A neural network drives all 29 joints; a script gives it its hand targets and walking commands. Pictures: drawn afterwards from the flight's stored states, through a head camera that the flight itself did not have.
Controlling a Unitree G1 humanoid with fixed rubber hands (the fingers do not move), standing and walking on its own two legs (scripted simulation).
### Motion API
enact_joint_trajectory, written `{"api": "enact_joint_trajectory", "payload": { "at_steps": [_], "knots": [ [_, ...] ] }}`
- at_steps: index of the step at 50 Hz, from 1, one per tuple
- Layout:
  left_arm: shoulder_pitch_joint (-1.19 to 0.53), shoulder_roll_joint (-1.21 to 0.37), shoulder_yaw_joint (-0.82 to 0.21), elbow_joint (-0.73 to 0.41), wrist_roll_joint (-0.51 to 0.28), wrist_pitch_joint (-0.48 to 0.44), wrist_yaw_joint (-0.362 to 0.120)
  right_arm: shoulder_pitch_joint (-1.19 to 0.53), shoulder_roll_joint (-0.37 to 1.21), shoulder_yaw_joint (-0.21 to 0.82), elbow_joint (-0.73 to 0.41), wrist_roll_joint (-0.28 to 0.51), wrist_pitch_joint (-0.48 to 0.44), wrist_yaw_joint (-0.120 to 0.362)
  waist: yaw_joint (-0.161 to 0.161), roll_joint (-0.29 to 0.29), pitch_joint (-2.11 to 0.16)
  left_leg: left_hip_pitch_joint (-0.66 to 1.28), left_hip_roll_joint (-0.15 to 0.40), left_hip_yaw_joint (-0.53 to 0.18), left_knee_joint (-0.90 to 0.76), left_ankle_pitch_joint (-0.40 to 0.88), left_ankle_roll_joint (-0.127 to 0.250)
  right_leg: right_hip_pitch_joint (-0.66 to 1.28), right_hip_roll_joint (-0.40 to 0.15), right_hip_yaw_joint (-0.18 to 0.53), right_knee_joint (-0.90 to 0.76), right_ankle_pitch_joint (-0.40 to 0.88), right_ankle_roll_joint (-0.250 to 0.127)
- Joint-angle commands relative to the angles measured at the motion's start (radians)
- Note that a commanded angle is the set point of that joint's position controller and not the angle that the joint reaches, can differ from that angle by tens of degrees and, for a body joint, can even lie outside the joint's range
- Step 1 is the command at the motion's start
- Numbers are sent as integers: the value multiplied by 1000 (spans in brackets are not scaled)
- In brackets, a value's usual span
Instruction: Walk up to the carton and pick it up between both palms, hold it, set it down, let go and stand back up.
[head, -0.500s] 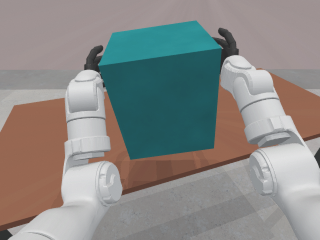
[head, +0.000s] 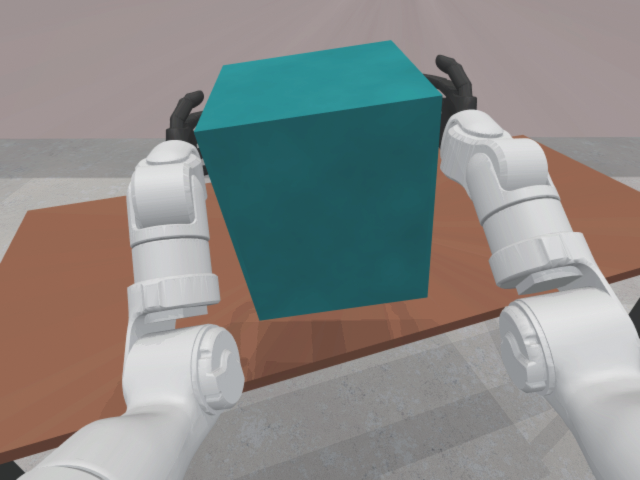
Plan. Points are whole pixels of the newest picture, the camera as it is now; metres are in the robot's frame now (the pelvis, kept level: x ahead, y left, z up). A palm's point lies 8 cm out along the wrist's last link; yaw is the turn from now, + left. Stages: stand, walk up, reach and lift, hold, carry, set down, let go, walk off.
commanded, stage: hold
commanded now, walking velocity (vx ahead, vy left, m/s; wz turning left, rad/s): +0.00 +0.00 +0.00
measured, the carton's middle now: (325, 181) +0.38 +0.00 +0.25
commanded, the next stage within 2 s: none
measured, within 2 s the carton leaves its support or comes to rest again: neither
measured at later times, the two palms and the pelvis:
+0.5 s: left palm (185, 155) +0.36 +0.16 +0.29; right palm (456, 124) +0.36 -0.14 +0.32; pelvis +0.00 +0.00 +0.00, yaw +0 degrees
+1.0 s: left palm (186, 153) +0.36 +0.16 +0.30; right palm (459, 123) +0.36 -0.14 +0.32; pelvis +0.00 +0.00 +0.00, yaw +0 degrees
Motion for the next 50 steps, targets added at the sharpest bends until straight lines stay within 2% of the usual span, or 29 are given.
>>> {"api": "enact_joint_trajectory", "payload": {
  "at_steps": [1,50],
  "knots": [
    [-766,-471,-407,-145,-185,-91,-147,-668,602,256,-209,138,17,116,-6,56,-264,41,-46,-1,-31,227,-40,75,36,35,-14,241,68],
    [-795,-469,-394,-101,-191,-104,-140,-685,607,244,-178,143,28,119,-4,54,-257,26,-45,-9,-36,186,-38,51,33,47,-17,205,67]
  ]
}}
